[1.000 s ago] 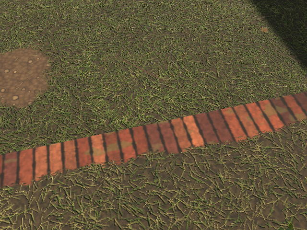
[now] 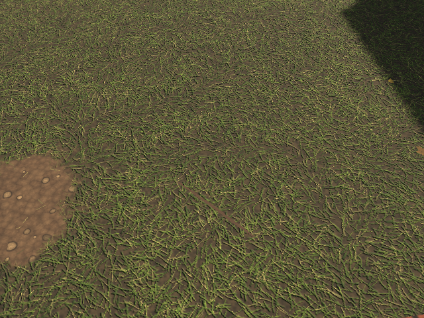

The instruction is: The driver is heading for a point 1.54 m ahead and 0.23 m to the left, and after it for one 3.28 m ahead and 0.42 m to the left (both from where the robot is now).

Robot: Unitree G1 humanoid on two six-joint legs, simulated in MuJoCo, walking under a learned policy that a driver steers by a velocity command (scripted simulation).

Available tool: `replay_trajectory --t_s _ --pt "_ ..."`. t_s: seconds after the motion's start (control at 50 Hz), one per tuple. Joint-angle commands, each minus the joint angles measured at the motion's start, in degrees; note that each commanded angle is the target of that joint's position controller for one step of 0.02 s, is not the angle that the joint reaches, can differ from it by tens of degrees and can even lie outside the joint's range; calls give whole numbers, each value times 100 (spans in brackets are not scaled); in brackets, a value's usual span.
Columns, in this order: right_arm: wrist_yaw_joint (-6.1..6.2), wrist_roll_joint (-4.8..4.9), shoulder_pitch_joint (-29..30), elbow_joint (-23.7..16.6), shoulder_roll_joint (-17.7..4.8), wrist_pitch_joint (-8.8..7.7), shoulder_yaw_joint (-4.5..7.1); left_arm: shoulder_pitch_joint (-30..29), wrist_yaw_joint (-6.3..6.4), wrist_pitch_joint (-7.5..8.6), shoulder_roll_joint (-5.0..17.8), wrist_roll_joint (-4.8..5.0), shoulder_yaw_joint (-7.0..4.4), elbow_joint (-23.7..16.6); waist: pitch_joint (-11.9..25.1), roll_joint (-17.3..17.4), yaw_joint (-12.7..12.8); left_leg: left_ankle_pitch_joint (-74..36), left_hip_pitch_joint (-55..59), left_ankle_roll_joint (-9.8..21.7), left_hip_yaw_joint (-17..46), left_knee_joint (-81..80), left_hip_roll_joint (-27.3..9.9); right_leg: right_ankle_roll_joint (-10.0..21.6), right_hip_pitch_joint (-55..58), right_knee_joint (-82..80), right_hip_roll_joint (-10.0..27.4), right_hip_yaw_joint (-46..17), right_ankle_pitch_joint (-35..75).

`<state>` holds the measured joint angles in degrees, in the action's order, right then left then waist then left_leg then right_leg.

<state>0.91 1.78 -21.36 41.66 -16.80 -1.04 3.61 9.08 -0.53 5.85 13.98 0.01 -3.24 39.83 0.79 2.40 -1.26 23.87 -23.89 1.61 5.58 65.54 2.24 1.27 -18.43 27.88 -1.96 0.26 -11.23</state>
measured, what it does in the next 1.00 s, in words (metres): walks ahead: left foot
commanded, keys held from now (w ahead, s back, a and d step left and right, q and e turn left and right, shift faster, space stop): w+q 0.54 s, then w+e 0.46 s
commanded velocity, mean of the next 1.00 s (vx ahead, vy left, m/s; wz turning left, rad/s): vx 0.50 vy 0.00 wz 0.28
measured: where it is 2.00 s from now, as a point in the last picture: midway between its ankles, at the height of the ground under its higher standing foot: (198, 198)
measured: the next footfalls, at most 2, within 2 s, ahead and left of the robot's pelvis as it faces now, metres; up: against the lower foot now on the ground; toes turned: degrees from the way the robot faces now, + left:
left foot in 0.36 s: +0.30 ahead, +0.18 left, +0.00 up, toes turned +15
right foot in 1.06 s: +0.77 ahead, +0.03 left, -0.19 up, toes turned +12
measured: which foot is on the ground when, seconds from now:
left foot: up 0.00-0.34, down 0.36-1.00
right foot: down 0.00-0.36, up 0.38-1.00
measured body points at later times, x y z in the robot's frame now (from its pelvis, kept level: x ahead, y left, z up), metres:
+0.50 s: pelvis +0.23 +0.08 -0.01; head +0.26 +0.11 +0.44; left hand +0.25 +0.39 -0.12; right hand +0.45 -0.13 -0.09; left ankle +0.26 +0.16 -0.73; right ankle +0.20 -0.09 -0.64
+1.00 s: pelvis +0.54 +0.10 -0.10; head +0.56 +0.12 +0.35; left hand +0.68 +0.39 -0.19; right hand +0.58 -0.18 -0.22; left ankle +0.26 +0.16 -0.73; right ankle +0.75 +0.03 -0.80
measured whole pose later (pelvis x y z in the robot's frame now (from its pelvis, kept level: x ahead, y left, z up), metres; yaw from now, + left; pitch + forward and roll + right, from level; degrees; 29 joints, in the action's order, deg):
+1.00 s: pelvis +0.54 +0.10 -0.10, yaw +14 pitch +4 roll +2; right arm 3.3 0.7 -28.4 44.8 -15.7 -3.1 2.0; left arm 6.2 -6.6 4.3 16.8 0.8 -3.0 41.2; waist 2.2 -3.2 -4.9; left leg 49.7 -1.8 -1.0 -2.2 50.9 0.1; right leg 3.6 -37.1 31.0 1.0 -4.2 26.4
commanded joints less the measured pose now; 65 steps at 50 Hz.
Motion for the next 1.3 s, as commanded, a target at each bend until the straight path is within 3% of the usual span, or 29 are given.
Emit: replay_trajectory --t_s 0.02,0.18,0.28,0.34,0.36,0.38,0.4,0.42,0.46,0.52,0.56,0.6,0.64,0.66,0.74,0.9,0.96,1.0,1.02,1.04,1.06,1.08,1.1,1.12,1.16,1.18,1.22,1.26,1.3 --pt "-60 -5 229 -585 -466 -38 169 396 23 14 496 -43 -142 -58 -273 -904 210 -508 -1814 -74 215 214 -744 927 1219 -1567 1647 -1749 -161" --pt "-252 -80 1202 -938 -171 -68 22 494 54 -1 1033 -36 -289 416 -325 -539 399 -2524 -1399 -58 -236 -1984 -802 834 1032 -1581 1458 66 1826" --pt "-398 -25 1564 -1226 -290 -38 91 798 79 -138 1298 59 -368 628 -289 -690 420 -1774 -943 136 -705 -2219 -570 696 1458 -1052 1688 500 2474" --pt "-388 -50 390 -1046 -672 -4 334 608 199 -253 1487 114 -402 641 175 -817 -351 -1457 721 550 -1101 -2873 -6 408 1443 604 1564 897 4546" --pt "-306 -25 -601 -795 -1085 5 545 715 235 -248 1342 45 -343 627 677 -336 -797 -1858 2300 822 -607 -3224 -75 167 554 2205 1276 1015 3621" --pt "-245 70 -305 -925 -1783 -10 624 1479 136 -160 584 -257 -111 412 951 1589 -31 -1956 3951 1751 2190 -3532 -1545 -221 -1794 4464 285 869 -1849" --pt "-301 10 -464 -1136 -1420 -124 464 1228 17 52 875 -76 -111 250 2002 1492 -299 -843 4339 2360 4226 -4577 -2007 -183 -2543 5278 -33 -493 -2334" --pt "-335 -63 -320 -1091 -1049 -192 364 561 -21 138 1314 174 -245 95 1321 875 -436 -1101 3863 2065 3471 -4716 -1850 -89 -2875 5318 221 -632 -1735" --pt "-332 -60 288 -1130 -786 -206 265 395 78 111 1265 31 -243 99 497 1 -71 -2159 2416 1788 2329 -4672 -1524 -74 -2439 4629 589 -577 -1064" --pt "-308 -89 634 -1127 -580 -237 178 511 103 -121 1142 0 -271 128 296 -62 286 -2471 1421 1681 1858 -4854 -1222 -163 -1761 3583 781 -687 -734" --pt "-176 -132 484 -960 -672 -188 211 429 73 -169 763 -132 -143 126 335 -189 286 -3335 1188 1664 1497 -4722 -1157 -299 -1685 3100 707 -466 -404" --pt "-131 -262 269 -822 -852 -184 253 793 -86 -129 669 -97 -100 408 559 -130 228 -3596 1190 1647 1241 -4475 -1199 -230 -1626 3299 749 -401 763" --pt "-36 -105 -289 -508 -842 -323 220 -96 -125 -105 1057 172 -243 88 72 223 -28 -2124 1923 1437 1517 -4629 -1327 -71 -2971 2829 951 -861 1161" --pt "0 -90 -431 -405 -802 -366 199 -315 -152 -84 1081 184 -248 1 -78 249 -101 -1752 2237 1384 1616 -4640 -1405 -6 -3434 2569 980 -951 1270" --pt "144 -171 -297 -216 -758 -429 134 -720 -266 -63 734 -19 -146 -60 -345 237 -140 -824 1169 1173 841 -4351 -1099 14 -2623 1397 720 -638 3359" --pt "292 -189 -1004 93 -610 -297 42 -1215 -590 -63 513 54 -35 -470 -771 167 -533 -1613 2015 853 504 -2776 -1474 295 -3551 1043 277 -908 3502" --pt "275 -75 -981 132 -556 -225 -4 -1368 -659 -57 357 58 71 -463 -736 124 -647 -1838 1621 539 -29 -2384 -1383 228 -2447 261 343 -388 3916" --pt "223 -84 -722 111 -598 -209 -22 -677 -604 -74 504 137 -3 -143 -616 109 -359 -2418 1588 337 -267 -1709 -1270 202 -1421 -249 453 -326 3843" --pt "147 -147 -682 280 -737 -271 41 283 -490 -94 683 127 -141 160 -36 50 100 -3271 1813 363 -287 -747 -1129 390 -329 -315 451 -371 3952" --pt "82 -30 -465 230 -750 -306 29 1308 -444 -87 877 55 -216 545 287 56 597 -3857 1580 201 -561 658 -1002 429 735 -832 322 -42 4233" --pt "4 -4 -219 337 -718 -373 42 2246 -394 -180 1040 -2 -288 926 434 -626 1184 -1520 489 -112 -902 3190 -447 862 2355 -1270 622 -214 4866" --pt "-95 -266 -886 188 69 -476 -102 2409 -312 -197 1530 -153 -260 1079 887 -1851 559 2911 -2341 -407 -730 5223 -146 1017 4747 1226 1110 -768 7107" --pt "-151 -38 -1330 -16 -363 -635 -183 2645 -260 -185 1522 -76 -296 999 2145 -1965 753 2439 -3118 -610 189 5396 -173 2100 5927 1798 1896 -2146 7684" --pt "-162 -5 -730 -233 -649 -721 -171 2411 -209 -285 1374 -4 -326 707 2278 -984 1030 1827 -3630 -520 142 4168 -520 2165 5801 924 1940 -2524 5689" --pt "-34 114 38 -479 -627 -781 -146 1450 -44 -307 1558 78 -345 403 1836 -89 484 34 -3557 -337 174 2967 -786 2246 3679 -418 2267 -3855 1283" --pt "67 27 321 -550 -749 -679 -89 732 0 -228 1378 -3 -259 153 1155 -19 146 -408 -2932 -498 291 2244 -871 2285 2094 -738 2334 -4130 1690" --pt "155 -223 237 -490 -568 -451 -68 186 22 -203 1087 32 -155 83 222 -194 -315 -451 -1683 -754 223 462 -1086 1991 -58 -1104 1679 -3122 2162" --pt "137 -370 695 -634 -324 -494 -113 216 104 -169 1000 64 -151 103 93 -527 -133 -1379 -823 -807 -44 -1230 -907 1667 -681 -1150 912 -2019 2896" --pt "47 -322 1180 -669 -185 -561 -132 531 195 -220 1021 153 -183 272 296 -778 129 -2513 -131 -724 -255 -2496 -432 1357 -491 -1094 475 -1556 2776"
Over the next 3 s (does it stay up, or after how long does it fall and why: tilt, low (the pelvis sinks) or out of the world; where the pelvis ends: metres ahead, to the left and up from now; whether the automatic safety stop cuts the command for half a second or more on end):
stays up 1.52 0.18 -0.19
